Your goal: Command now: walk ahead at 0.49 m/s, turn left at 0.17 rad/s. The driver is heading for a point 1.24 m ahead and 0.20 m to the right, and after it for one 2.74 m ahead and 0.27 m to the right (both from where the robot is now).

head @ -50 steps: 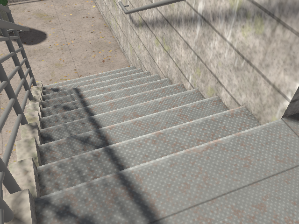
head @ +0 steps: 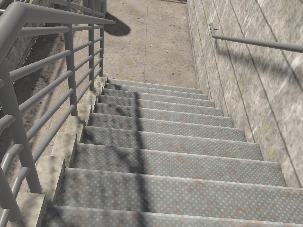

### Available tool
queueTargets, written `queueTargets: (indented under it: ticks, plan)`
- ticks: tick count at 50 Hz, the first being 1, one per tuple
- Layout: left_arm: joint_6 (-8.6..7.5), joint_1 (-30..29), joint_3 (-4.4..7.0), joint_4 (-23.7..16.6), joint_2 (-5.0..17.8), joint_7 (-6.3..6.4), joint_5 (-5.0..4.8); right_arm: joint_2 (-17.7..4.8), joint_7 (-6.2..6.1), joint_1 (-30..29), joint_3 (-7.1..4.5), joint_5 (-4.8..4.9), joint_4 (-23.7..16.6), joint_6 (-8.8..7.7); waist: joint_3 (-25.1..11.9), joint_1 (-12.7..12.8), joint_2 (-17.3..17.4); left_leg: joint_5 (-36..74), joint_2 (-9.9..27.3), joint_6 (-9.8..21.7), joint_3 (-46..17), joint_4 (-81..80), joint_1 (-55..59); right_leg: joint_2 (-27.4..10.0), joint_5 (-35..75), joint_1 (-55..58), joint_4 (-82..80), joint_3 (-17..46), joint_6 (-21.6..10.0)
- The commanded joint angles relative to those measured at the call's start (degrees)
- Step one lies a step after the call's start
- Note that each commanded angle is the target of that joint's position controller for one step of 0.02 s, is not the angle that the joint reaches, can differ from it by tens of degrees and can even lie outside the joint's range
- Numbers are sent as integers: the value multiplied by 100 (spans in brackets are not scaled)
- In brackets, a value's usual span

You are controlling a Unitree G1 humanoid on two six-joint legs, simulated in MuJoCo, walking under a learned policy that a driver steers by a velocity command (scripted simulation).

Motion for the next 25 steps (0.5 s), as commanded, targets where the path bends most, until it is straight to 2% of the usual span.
queueTargets:
  ticks: [1,2,3,4,5,6,7,8,9,10,11,12,13,14,15,16,17,18,19,20,21,22,23,25]
  plan:
    - [-222,-995,127,-534,423,-60,-187,-721,-8,276,-113,-97,-150,-214,751,-262,1575,93,951,781,-984,-1153,-31,77,896,-563,-828,-276,-138]
    - [-250,-817,133,-411,392,-30,-250,-880,3,320,-197,-43,-188,-221,678,-205,1321,83,1006,814,-879,-1003,167,80,778,-382,-1236,-243,-131]
    - [-305,-1001,52,-520,236,-56,-233,-908,-16,514,-203,-56,-90,-236,682,-266,1375,410,1104,822,-817,-885,132,153,472,-132,-1483,-248,-201]
    - [-357,-1230,33,-663,238,-133,-208,-811,7,737,-144,-159,-48,-235,690,-395,1478,645,1244,915,-771,-869,283,338,230,-9,-1570,-421,-301]
    - [-386,-1285,14,-725,126,-185,-225,-723,-10,729,-107,-209,-92,-224,791,-275,1615,631,1239,927,-685,-831,206,349,-69,321,-1918,-387,-406]
    - [-450,-1191,6,-761,125,-159,-120,-919,-45,477,-134,-275,-204,-202,898,-165,1536,1128,1364,862,-686,-731,66,428,-415,550,-1997,-448,-457]
    - [-516,-1038,5,-773,176,-121,-37,-1060,-105,222,-207,-266,-372,-244,810,-18,1166,1440,1487,752,-592,-601,24,450,-585,1033,-2352,-412,-533]
    - [-528,-659,38,-665,199,-64,-18,-1182,-124,-1,-224,-252,-371,-280,662,257,1042,2224,1605,670,-631,-192,-79,583,-824,1744,-2552,-388,-594]
    - [-536,64,105,-423,351,-32,10,-1272,-101,25,-272,-205,-397,-300,303,543,770,3163,1514,571,-455,714,-62,800,-1068,2550,-2684,-493,-686]
    - [-600,1062,194,-144,526,-1,45,-1204,-73,-94,-197,-228,-374,-256,-245,1061,530,3535,1095,464,-107,2294,-382,828,-1170,3669,-3003,-394,-808]
    - [-688,1971,301,-129,1127,38,165,-451,-40,361,-2,-174,-550,-290,-1124,1019,-296,1495,636,341,229,4306,-1419,-806,-2490,4860,-3202,1453,-932]
    - [-608,1900,422,-46,1643,-34,19,-194,-19,773,19,53,-620,-314,-1239,713,-1818,-1324,-418,74,199,5924,-3413,-1552,-2508,5694,-4297,3912,-1492]
    - [-570,1536,353,23,1297,-91,-185,-819,-21,695,-111,-106,-477,-231,-648,484,-992,-891,-21,153,-127,6575,-3870,-1373,-2683,5076,-4374,3721,-1398]
    - [-634,1098,223,-73,812,-97,-143,-806,16,392,-130,-207,-503,-182,-168,317,-213,-439,241,185,-18,6434,-3774,-1189,-1943,4298,-4229,2756,-1325]
    - [-662,770,127,-142,569,-111,-120,-726,48,174,-124,-259,-531,-158,-40,181,161,-37,438,187,63,5927,-3438,-891,-1076,3697,-4260,1987,-1229]
    - [-679,738,47,-80,275,-92,-184,-705,110,-156,-125,-357,-601,-67,97,135,237,138,598,218,130,5445,-3238,-519,-760,3345,-4396,1385,-967]
    - [-742,846,51,-4,396,-18,-191,-570,117,-79,-117,-366,-656,36,81,-31,-204,230,588,160,144,5195,-3030,-545,-502,3098,-4471,1286,-961]
    - [-807,985,54,46,408,-10,-192,-529,100,-117,-98,-364,-632,126,132,-47,-203,250,574,130,214,5088,-2967,-475,53,3020,-4492,1145,-962]
    - [-869,875,4,7,354,22,-225,-498,73,-283,-65,-309,-655,162,100,-82,-33,288,563,83,232,4883,-2937,-410,569,3080,-4507,1021,-985]
    - [-893,982,12,53,421,56,-231,-490,32,-402,-61,-282,-651,201,78,-87,39,352,510,37,301,4774,-3070,-416,1234,3262,-4474,886,-981]
    - [-830,1227,51,164,533,85,-256,-477,53,-527,-52,-307,-652,242,26,-37,254,580,526,6,311,4562,-3272,-369,1960,3537,-4367,665,-802]
    - [-816,1445,14,213,484,117,-241,-517,107,-706,-53,-286,-725,256,8,-4,168,751,525,-34,325,4328,-3364,-390,2308,3678,-4356,590,-810]
    - [-801,1488,-9,192,515,141,-232,-487,117,-991,-33,-310,-789,254,111,55,125,939,546,-78,353,4024,-3629,-407,2426,3841,-4427,637,-847]
    - [-762,1730,-39,293,492,142,-281,-556,153,-1565,3,-207,-976,238,328,141,146,1178,447,-132,419,3564,-3786,-329,2118,3866,-4576,553,-773]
